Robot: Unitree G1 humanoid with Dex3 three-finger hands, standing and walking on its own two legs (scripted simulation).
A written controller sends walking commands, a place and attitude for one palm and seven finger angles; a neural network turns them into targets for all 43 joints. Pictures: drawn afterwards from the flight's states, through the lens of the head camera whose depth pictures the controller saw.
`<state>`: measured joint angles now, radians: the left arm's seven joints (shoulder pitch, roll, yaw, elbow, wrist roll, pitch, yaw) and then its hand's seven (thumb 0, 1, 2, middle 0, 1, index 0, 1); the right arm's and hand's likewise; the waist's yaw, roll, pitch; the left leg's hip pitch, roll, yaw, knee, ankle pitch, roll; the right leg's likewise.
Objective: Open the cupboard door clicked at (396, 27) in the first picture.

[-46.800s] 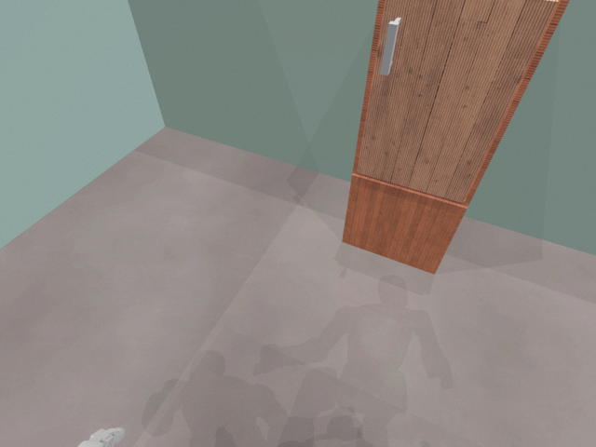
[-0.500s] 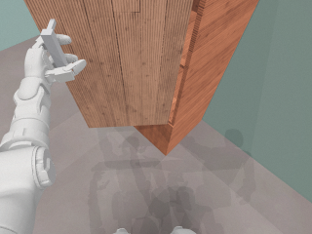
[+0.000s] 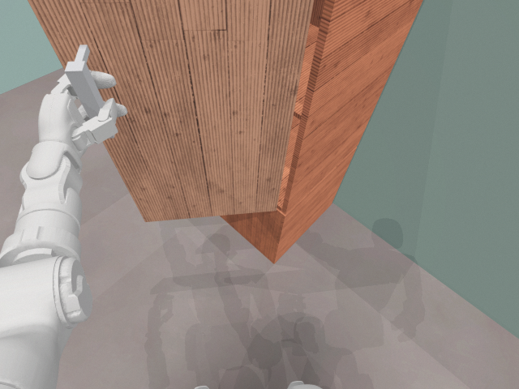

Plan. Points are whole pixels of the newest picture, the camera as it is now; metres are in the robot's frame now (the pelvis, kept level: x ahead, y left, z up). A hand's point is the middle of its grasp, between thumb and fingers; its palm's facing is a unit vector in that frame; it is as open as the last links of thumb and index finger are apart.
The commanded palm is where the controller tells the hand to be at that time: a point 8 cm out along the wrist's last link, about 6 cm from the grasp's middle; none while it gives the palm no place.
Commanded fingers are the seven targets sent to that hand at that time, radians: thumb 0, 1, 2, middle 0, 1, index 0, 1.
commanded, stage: pull the door open along its arc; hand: left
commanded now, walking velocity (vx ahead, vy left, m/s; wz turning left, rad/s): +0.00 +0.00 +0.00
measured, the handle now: (95, 94) +0.54 +0.22 +0.14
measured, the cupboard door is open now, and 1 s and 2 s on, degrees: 50 93 93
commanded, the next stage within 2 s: open thumb and fingers to let go in 0.80 s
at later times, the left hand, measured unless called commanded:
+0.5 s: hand (144, 203) +0.34 +0.13 +0.13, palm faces +0.15 -0.98 +0.10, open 6.4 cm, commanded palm +0.27 +0.21 +0.13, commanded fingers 0.00 0.90 0.90 -0.40 -1.35 -0.40 -1.35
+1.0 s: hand (205, 236) +0.29 +0.05 +0.13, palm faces +0.45 -0.90 -0.01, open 6.4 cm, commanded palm +0.25 +0.10 +0.13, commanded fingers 0.00 0.48 0.72 -0.37 -1.30 -0.37 -1.30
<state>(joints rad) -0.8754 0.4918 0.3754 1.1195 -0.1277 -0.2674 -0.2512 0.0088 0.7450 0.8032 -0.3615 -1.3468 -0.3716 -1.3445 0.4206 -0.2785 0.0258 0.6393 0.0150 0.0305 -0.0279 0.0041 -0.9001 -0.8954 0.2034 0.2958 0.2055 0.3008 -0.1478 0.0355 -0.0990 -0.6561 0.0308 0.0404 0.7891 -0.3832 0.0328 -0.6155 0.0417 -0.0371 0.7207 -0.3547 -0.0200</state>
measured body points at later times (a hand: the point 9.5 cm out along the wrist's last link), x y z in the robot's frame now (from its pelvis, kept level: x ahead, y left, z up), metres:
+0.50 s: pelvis +0.01 -0.01 +0.02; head +0.01 -0.03 +0.47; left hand +0.33 +0.18 +0.13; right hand +0.17 -0.24 -0.07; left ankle -0.01 +0.09 -0.71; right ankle -0.01 -0.11 -0.71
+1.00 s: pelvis +0.01 -0.06 +0.02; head -0.01 -0.09 +0.47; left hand +0.26 +0.10 +0.14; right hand +0.19 -0.27 -0.09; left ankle -0.01 +0.09 -0.71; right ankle -0.01 -0.11 -0.71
